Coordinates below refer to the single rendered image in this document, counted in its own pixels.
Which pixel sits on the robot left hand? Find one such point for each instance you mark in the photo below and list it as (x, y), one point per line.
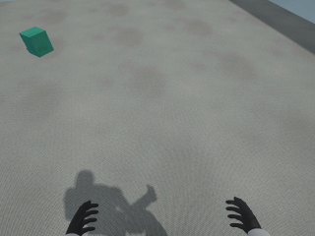
(78, 222)

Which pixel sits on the robot right hand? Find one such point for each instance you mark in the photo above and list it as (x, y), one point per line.
(246, 216)

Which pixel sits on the carton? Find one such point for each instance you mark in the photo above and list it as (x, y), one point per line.
(36, 41)

